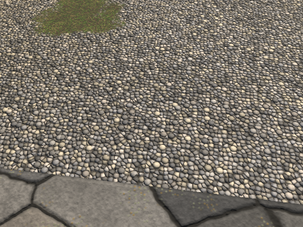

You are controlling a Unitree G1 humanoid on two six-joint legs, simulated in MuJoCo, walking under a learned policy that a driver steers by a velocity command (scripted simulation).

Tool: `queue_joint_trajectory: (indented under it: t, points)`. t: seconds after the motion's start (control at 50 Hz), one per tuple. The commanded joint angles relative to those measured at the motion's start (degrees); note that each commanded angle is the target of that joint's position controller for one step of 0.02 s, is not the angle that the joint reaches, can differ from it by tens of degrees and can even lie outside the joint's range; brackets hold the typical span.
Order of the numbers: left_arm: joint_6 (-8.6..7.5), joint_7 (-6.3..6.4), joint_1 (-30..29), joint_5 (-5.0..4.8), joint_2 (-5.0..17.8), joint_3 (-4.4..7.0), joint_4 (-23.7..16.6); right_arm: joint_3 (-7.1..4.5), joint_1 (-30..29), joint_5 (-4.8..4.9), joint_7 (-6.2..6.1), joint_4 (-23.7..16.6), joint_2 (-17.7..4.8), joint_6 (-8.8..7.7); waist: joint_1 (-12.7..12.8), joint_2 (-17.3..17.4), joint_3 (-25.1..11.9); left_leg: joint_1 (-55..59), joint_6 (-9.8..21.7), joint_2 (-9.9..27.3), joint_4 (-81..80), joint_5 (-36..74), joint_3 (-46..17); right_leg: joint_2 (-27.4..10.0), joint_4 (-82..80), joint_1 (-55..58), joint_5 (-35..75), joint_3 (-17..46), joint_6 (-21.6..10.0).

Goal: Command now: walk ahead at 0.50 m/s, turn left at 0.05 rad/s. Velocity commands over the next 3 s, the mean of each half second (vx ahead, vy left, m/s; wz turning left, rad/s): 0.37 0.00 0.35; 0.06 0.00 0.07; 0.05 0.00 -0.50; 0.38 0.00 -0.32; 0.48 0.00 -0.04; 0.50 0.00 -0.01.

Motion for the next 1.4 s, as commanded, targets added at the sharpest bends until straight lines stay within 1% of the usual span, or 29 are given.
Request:
queue_joint_trajectory:
  t: [0.02, 0.12, 0.22, 0.26, 0.3, 0.32, 0.34, 0.36, 0.4, 0.44, 0.5, 0.62, 0.76, 0.82, 0.88, 0.92, 0.94, 0.96, 0.98, 1.02, 1.06, 1.2, 1.28, 1.3, 1.32, 1.34, 1.36, 1.38, 1.4]
  points:
    - [-1.09, 0.16, 2.09, 0.02, 5.99, 0.65, -1.91, -0.18, -0.47, 0.22, 0.41, -2.66, -1.73, 0.65, -1.17, -4.87, 2.69, -5.42, -1.41, 1.49, -4.83, 6.01, 0.88, -15.27, -11.51, -0.39, 10.01, 10.98, -6.28]
    - [-1.46, 0.64, 6.34, 0.31, 5.70, 0.27, -0.77, 0.76, -9.49, 1.10, 0.77, -5.67, -0.65, 0.42, 1.31, -5.23, 4.01, -4.95, -0.43, -0.83, -17.78, 13.10, 2.05, -15.28, -12.06, 4.10, 15.19, 4.54, -4.33]
    - [-1.13, 1.83, 8.27, 0.80, 5.87, 0.21, 0.55, 0.86, -13.80, 0.49, 0.91, -8.10, -0.90, -0.20, 1.67, -4.80, 5.41, -4.08, 2.75, -2.93, -25.11, 9.02, 5.16, -17.76, -6.42, 12.71, 29.26, -0.38, -3.33]
    - [-0.75, 2.53, 6.63, 0.73, 7.42, 0.56, 0.21, 0.37, -9.13, 0.03, 0.49, -7.02, -1.57, -0.72, -0.39, -6.22, 2.21, 2.97, 4.47, -6.99, -26.40, 4.60, 8.39, -17.35, 3.83, 13.93, 50.89, -2.74, -1.92]
    - [0.02, 2.89, 5.07, 0.12, 8.91, 0.98, -0.44, -0.94, 4.27, -0.58, -0.01, -2.91, -3.76, -1.86, -5.52, -6.14, -5.24, 18.07, 6.87, -10.39, -33.11, 9.80, 8.57, -15.39, 24.01, 10.45, 51.31, -4.53, 0.17]
    - [-0.12, 2.76, 4.09, -0.61, 8.64, 0.85, -2.28, -2.32, 10.89, -1.51, -0.43, -1.80, -8.19, -2.31, -8.48, -2.98, -10.65, 31.92, 10.07, -2.61, -33.05, 24.15, -0.29, -12.99, 40.34, -1.34, 31.73, -5.30, 2.30]
    - [-0.15, 2.12, 9.39, -1.97, 2.49, -0.19, -5.01, -3.83, 9.75, -1.25, -0.83, -3.21, -14.80, -2.00, -3.58, 10.37, -18.67, 50.70, 21.26, 17.47, -28.07, 62.07, -25.20, -1.86, 63.73, -23.10, -26.56, -4.36, 5.29]
    - [0.30, 2.03, 6.70, -0.95, 6.92, 0.74, -5.73, -3.98, 12.62, 2.07, -0.76, -3.48, -14.62, -0.91, -5.67, 1.99, -25.10, 50.36, 24.22, 17.75, -31.66, 64.05, -29.61, -2.16, 68.26, -25.29, -23.82, 6.36, 5.46]
    - [0.13, 1.89, -1.19, -0.30, 6.28, 0.64, -8.09, -2.59, 2.61, 2.39, -1.30, -5.26, -8.96, 0.02, -2.89, -1.63, -9.44, 34.50, 18.94, 11.96, -37.56, 51.67, -19.00, -6.93, 61.79, -28.80, -14.78, 7.50, 5.57]
    - [2.05, 1.75, -1.17, 1.39, 6.30, 1.05, -8.74, -1.64, 0.24, 2.72, -1.89, -5.71, -5.85, 0.62, 0.29, -2.10, -5.04, 24.15, 15.13, 6.57, -40.79, 46.38, -13.83, -8.18, 55.12, -24.25, -12.82, 7.70, 6.67]
    - [4.75, 1.80, -0.09, 1.21, 4.47, 0.81, -9.72, -2.14, 1.22, 1.62, -1.60, -6.20, -8.52, 0.25, 1.86, -1.41, -6.88, 20.23, 13.67, 4.07, -40.87, 48.04, -11.75, -7.02, 49.95, -21.44, -10.90, 6.96, 7.90]
    - [6.65, 1.93, -7.95, 1.08, 7.06, 1.35, -13.45, -2.62, 3.80, 1.63, -1.93, -7.89, -10.09, 1.71, -0.47, 1.83, -7.24, 22.19, 9.57, 2.60, -42.92, 27.87, -15.91, -7.59, 42.97, -26.88, -5.29, 8.13, 9.14]
    - [7.16, 1.73, -9.29, 0.11, 5.27, 0.16, -12.02, 0.13, 4.41, 0.07, -2.72, -6.65, -5.42, 1.48, -1.90, 2.79, -5.11, 22.97, 7.97, 3.76, -45.82, 19.23, -13.03, -7.70, 27.96, -17.03, -6.77, 8.13, 7.22]
    - [7.02, 1.85, -9.21, -0.47, 6.69, 0.17, -11.77, 0.05, 3.29, -0.11, -3.10, -6.37, -8.00, 1.80, -2.04, 3.78, -3.44, 22.56, 8.79, 4.67, -43.58, 19.21, -12.74, -5.05, 21.72, -11.80, -11.65, 6.53, 5.84]
    - [6.17, 2.04, -6.64, -0.70, 6.63, -0.04, -11.39, -0.72, 2.60, 1.19, -3.97, -6.05, -10.51, 2.68, -0.16, 1.78, -2.70, 24.88, 7.96, 5.50, -38.09, 24.39, -12.47, -3.94, 8.46, -7.77, -6.11, 5.88, 4.24]
    - [5.15, 2.27, -4.71, 0.28, 10.33, 0.63, -11.27, -0.88, 2.89, 1.35, -4.36, -7.31, -9.70, 2.54, -1.11, -3.47, -3.97, 21.66, 4.32, 1.59, -31.06, 18.83, -9.42, -9.85, 4.26, -2.50, 10.02, 15.30, 1.73]
    - [5.02, 1.97, -4.70, 0.09, 14.84, 1.74, -11.66, -0.71, 4.07, 1.80, -4.25, -8.44, -7.43, 2.49, -3.23, -10.82, -4.26, 14.86, 1.74, -5.93, -25.47, 4.91, -3.13, -17.92, 5.66, 0.92, 28.21, 25.19, -3.16]
    - [5.12, 1.34, -3.66, -0.30, 13.77, 1.85, -11.55, -0.47, 1.08, 1.50, -4.57, -8.22, -6.48, 3.13, 0.03, -13.64, -2.77, 10.51, -0.34, -10.70, -19.62, -11.38, 0.98, -23.72, 3.31, -0.40, 35.94, 31.75, -9.44]
    - [5.01, 1.12, -1.58, 0.06, 12.92, 1.78, -11.27, -0.74, -1.56, 1.34, -4.42, -9.08, -6.96, 3.63, 1.60, -12.77, -2.12, 6.86, -1.06, -10.94, -10.14, -20.03, -0.78, -24.43, 0.92, 0.02, 35.06, 33.63, -12.06]
    - [5.72, 1.66, -4.36, 0.08, 13.09, 2.34, -11.68, -0.96, -2.39, 1.44, -3.72, -9.37, -6.68, 4.21, -0.42, -8.29, -1.06, 4.51, -2.57, -9.02, -2.51, -17.05, -2.62, -18.63, 1.14, -1.47, 29.50, 27.58, -9.97]
    - [6.34, 1.76, -6.51, -0.24, 12.51, 2.64, -12.67, -0.97, -2.38, 1.28, -3.32, -9.86, -6.93, 4.27, -1.20, -8.59, -2.53, 3.87, -4.15, -8.27, -3.74, -14.03, -2.59, -14.43, 2.23, -0.11, 27.14, 24.37, -7.42]
    - [7.28, 1.08, -4.53, 0.15, 14.86, 4.19, -13.46, 0.04, -4.94, 2.21, -3.38, -13.00, -6.83, 3.77, 1.70, -11.24, -6.49, 9.00, -4.85, -8.95, -17.99, -13.20, -1.89, -13.38, 4.80, 1.48, 25.01, 29.92, -6.56]
    - [8.01, 0.33, -11.03, -0.58, 14.93, 4.35, -15.69, -0.01, 2.62, 1.90, -3.97, -11.94, -7.61, 2.75, -3.05, -10.31, -6.21, 24.54, -3.35, -9.42, -39.68, -2.26, -1.60, -8.71, 7.98, -7.46, 13.58, 31.18, -0.59]
    - [7.81, 0.34, -10.01, -0.75, 12.15, 3.62, -16.53, -0.89, 3.50, 1.03, -4.58, -11.99, -11.76, 2.39, -2.16, -3.11, -5.83, 29.77, -1.47, -0.71, -46.49, -4.58, -9.84, -4.55, 13.80, -14.20, 0.72, 27.51, 2.77]
    - [7.55, 0.53, -6.56, -1.02, 7.42, 2.46, -17.69, -1.94, 0.06, 0.79, -4.60, -14.00, -18.22, 2.74, 0.31, 12.24, -5.56, 31.90, 4.18, 15.15, -50.00, -0.14, -27.12, 5.44, 25.12, -23.83, -19.91, 15.37, 5.70]
    - [7.82, 0.93, -6.31, 0.84, 13.09, 3.65, -16.47, -1.82, -0.38, 0.30, -4.13, -14.13, -16.94, 3.19, -0.14, 8.07, -4.92, 23.84, 9.54, 18.53, -47.68, 4.95, -26.99, 1.96, 37.01, -22.06, -24.96, 12.53, 5.80]
    - [8.02, 0.66, -6.35, 0.72, 14.10, 4.16, -15.88, -0.68, -2.18, 0.42, -3.79, -14.91, -12.93, 3.16, 1.26, 4.74, -2.54, 20.37, 10.33, 16.04, -47.19, 7.54, -23.29, 0.45, 42.08, -20.78, -22.36, 12.99, 5.38]
    - [8.29, 0.13, -5.69, 0.88, 13.58, 4.16, -14.89, -0.05, -4.13, 0.49, -3.49, -15.20, -10.26, 3.06, 2.14, 3.17, -0.85, 19.50, 8.27, 11.70, -48.10, -0.27, -17.62, -1.04, 44.51, -21.13, -17.44, 12.42, 5.19]
    - [8.56, -0.73, -5.33, 1.05, 13.12, 4.04, -14.59, 0.14, -5.15, 0.35, -3.50, -15.71, -9.69, 2.93, 2.25, 5.95, -0.50, 21.23, 5.97, 8.11, -49.35, -7.96, -14.10, -1.42, 45.66, -22.95, -13.58, 11.53, 5.26]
